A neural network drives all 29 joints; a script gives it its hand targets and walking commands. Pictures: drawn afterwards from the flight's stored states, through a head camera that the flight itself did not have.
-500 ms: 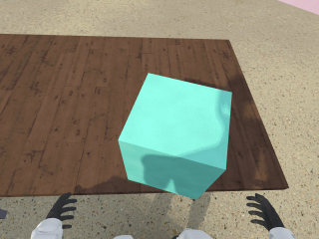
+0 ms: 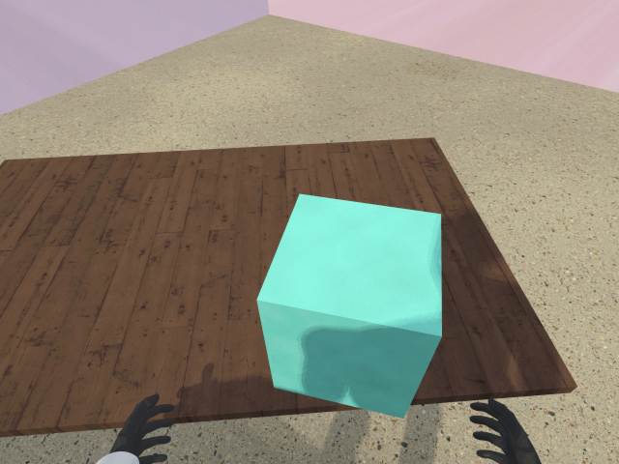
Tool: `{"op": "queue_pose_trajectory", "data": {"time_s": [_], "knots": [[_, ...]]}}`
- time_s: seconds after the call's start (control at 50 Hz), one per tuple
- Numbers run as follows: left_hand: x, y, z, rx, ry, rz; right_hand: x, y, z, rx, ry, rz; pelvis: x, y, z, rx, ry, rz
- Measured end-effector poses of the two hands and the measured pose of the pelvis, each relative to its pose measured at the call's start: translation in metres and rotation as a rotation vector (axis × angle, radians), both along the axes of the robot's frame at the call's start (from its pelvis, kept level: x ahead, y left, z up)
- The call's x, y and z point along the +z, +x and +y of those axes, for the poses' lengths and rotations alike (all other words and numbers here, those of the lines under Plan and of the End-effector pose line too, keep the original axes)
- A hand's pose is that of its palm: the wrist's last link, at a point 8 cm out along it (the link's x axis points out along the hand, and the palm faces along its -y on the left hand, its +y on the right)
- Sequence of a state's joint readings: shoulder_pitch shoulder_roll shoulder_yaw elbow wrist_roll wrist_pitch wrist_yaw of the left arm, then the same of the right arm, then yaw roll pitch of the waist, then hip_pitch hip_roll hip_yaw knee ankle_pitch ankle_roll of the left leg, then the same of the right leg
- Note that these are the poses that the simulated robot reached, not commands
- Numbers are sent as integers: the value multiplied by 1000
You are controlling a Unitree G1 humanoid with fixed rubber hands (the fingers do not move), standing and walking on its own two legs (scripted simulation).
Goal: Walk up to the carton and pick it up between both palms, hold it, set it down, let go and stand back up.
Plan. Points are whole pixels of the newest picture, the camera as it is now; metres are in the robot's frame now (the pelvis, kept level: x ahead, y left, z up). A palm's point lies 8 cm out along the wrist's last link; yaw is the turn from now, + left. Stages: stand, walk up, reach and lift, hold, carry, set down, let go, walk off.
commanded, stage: reach and lift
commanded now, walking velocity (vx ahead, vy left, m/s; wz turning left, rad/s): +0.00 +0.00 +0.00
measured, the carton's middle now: (351, 306) +0.36 -0.04 -0.02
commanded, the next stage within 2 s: none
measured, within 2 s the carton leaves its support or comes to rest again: neither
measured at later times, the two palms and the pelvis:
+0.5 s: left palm (120, 432) +0.18 +0.26 -0.03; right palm (491, 439) +0.18 -0.20 -0.03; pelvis +0.03 +0.00 +0.00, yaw +2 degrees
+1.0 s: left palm (115, 439) +0.17 +0.26 -0.01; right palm (475, 423) +0.18 -0.17 +0.00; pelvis +0.02 +0.02 +0.00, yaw +4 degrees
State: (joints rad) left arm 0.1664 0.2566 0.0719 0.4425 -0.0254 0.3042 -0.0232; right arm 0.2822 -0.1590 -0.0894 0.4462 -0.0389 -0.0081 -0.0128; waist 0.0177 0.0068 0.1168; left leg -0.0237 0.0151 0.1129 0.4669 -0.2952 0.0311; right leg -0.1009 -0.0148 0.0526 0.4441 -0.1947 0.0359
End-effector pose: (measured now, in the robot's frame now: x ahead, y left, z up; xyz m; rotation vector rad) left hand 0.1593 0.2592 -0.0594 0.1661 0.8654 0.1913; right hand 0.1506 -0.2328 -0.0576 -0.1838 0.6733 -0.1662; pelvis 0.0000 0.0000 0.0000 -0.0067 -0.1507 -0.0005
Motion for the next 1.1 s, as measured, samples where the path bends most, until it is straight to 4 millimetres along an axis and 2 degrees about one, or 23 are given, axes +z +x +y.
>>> {"op": "queue_pose_trajectory", "data": {"time_s": [0.16, 0.36, 0.58, 0.72, 0.9, 0.98, 1.1], "knots": [[7, 0, -4, 11, -46, -115, 16, 12, -8, -37, -15, -49, 4, 11, -9, 24, -2, 29], [13, 11, -8, -28, -100, -221, 18, 16, 23, -73, 56, -99, 5, 25, -13, 39, -13, 49], [41, 23, 9, -91, -79, -351, 30, 31, 42, -111, 96, -242, 4, 30, 1, 33, -30, 41], [43, 19, 12, -124, -106, -404, 40, 29, 55, -126, 113, -313, 2, 30, 9, 38, -35, 21], [49, 13, -3, -164, -163, -511, 55, 29, 60, -153, 114, -393, 0, 22, 15, 54, -48, -3], [52, 9, -3, -162, -172, -535, 62, 31, 65, -156, 124, -423, -1, 18, 16, 58, -48, -8], [51, 7, 3, -142, -157, -521, 60, 42, 70, -130, 123, -385, -1, 14, 15, 71, -44, -9]]}}
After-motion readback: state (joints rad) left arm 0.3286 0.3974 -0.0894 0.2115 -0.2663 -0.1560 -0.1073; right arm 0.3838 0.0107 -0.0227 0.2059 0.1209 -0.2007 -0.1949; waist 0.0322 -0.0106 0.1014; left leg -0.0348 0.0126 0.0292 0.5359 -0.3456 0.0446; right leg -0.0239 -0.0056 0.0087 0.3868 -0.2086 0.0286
